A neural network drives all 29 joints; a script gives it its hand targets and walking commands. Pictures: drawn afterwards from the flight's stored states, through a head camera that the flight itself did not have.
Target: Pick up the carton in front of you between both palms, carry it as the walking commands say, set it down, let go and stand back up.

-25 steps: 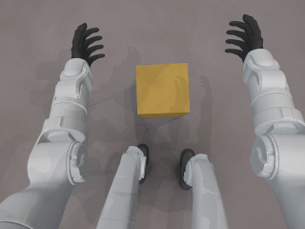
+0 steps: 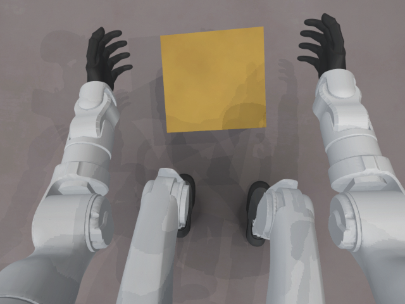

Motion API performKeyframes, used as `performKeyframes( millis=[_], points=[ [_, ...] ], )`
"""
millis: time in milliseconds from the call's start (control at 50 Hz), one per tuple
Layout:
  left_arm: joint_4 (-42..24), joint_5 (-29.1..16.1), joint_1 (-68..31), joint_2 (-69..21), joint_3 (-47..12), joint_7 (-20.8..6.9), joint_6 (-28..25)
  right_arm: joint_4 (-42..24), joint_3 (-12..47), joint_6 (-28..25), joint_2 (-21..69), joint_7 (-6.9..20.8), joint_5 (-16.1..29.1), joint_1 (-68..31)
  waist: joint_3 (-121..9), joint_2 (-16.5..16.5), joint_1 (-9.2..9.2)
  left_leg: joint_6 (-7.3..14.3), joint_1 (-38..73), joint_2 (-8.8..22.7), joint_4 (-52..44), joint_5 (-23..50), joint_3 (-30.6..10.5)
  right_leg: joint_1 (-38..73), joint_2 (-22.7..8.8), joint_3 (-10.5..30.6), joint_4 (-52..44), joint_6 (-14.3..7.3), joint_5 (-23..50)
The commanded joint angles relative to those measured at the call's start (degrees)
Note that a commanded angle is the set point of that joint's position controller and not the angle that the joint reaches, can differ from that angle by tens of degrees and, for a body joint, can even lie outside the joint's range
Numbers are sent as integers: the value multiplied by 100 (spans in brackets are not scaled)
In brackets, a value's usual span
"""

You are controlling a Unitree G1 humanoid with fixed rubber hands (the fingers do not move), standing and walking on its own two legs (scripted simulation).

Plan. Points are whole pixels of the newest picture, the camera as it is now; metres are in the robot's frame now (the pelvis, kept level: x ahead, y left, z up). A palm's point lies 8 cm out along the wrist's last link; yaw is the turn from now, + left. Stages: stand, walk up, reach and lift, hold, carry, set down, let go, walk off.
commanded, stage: reach and lift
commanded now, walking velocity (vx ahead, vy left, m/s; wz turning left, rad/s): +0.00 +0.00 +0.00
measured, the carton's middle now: (214, 90) +0.48 +0.04 -0.37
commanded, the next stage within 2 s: none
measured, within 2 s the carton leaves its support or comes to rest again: leaves its support in 1.28 s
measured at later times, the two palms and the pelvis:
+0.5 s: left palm (136, 88) +0.47 +0.22 -0.31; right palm (295, 80) +0.51 -0.15 -0.31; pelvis -0.04 +0.00 -0.12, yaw +0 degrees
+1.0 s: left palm (148, 84) +0.48 +0.19 -0.29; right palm (280, 76) +0.51 -0.11 -0.30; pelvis -0.04 +0.01 -0.12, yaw +0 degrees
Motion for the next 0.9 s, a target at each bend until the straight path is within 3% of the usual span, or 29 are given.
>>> performKeyframes(
  millis=[0,120,220,340,460,560,740,880],
  points=[
    [-781,-279,-1241,952,-121,102,-54,-874,133,-58,-617,-113,214,-1653,-6796,-473,202,-260,2876,-313,-171,2622,335,4371,344,-54,55,125,2658],
    [-208,-477,-2015,1062,-342,264,102,-163,239,85,-796,-160,438,-2282,-5626,-322,206,-229,2359,-172,327,1306,335,3399,241,-100,463,107,1123],
    [542,-525,-2602,1121,-478,300,49,629,350,-8,-943,-105,624,-2845,-4716,-226,234,-168,2043,-45,713,788,263,2761,157,-51,805,92,538],
    [969,-633,-3152,1249,-661,322,-130,1081,599,-208,-1110,-55,852,-3405,-4453,-228,267,-143,2072,14,1142,935,185,2601,108,-28,1280,112,665],
    [786,-970,-3451,1380,-928,452,-246,754,939,-327,-1329,-130,1191,-3841,-5433,-271,331,-142,2808,-41,1468,1659,205,3088,143,-96,1711,132,1292],
    [647,-1171,-3327,1101,-1183,481,-199,673,1061,-289,-1170,-124,1231,-3627,-5666,-317,228,-147,3005,-140,1521,1993,192,3164,180,-171,1819,138,1579],
    [968,-690,-3015,849,-921,475,-234,1227,521,-372,-1015,-51,788,-3169,-4268,-32,121,-179,2416,-207,1405,1719,8,1971,195,-168,1682,107,1143],
    [856,-804,-3505,232,-1253,467,-274,1182,968,-453,-349,-43,989,-3630,-4293,-106,169,-143,2379,-269,1315,1504,45,2142,267,-111,1567,82,1022]
  ],
)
